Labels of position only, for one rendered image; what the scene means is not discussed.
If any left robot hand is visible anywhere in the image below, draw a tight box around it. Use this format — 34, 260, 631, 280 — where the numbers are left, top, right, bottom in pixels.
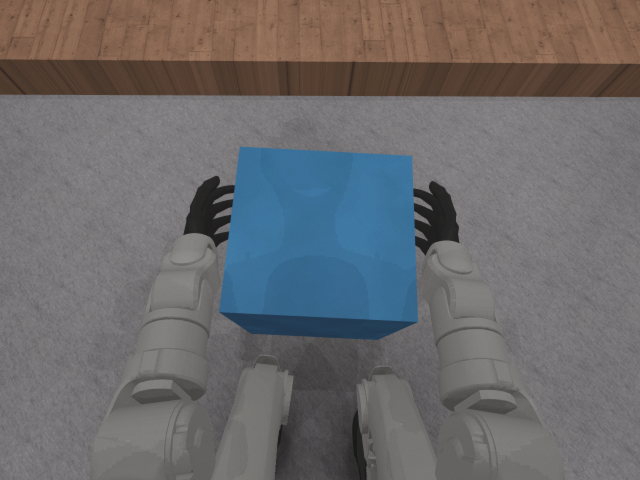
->
183, 176, 235, 247

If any robot thigh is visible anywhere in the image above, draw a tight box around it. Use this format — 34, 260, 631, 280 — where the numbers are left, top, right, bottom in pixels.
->
356, 374, 437, 480
211, 363, 294, 480

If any left robot upper arm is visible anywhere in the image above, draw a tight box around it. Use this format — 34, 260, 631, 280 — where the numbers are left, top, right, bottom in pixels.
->
91, 399, 216, 480

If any left robot thigh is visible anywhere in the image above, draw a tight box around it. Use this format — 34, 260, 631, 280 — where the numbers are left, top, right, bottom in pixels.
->
211, 363, 294, 480

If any robot right forearm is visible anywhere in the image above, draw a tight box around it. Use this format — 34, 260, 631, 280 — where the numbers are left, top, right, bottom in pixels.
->
418, 240, 565, 474

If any right robot hand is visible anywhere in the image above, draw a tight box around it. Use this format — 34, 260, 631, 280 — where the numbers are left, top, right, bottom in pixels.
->
413, 181, 459, 256

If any robot left forearm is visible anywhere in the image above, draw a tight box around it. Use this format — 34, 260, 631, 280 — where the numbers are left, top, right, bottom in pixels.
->
89, 233, 221, 480

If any right robot thigh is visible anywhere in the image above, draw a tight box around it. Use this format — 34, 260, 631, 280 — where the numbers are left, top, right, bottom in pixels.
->
356, 374, 437, 480

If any carton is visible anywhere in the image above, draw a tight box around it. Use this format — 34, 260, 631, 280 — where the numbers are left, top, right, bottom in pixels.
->
219, 147, 418, 340

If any right robot upper arm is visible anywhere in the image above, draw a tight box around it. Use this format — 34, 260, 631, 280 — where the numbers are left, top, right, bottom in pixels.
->
435, 409, 565, 480

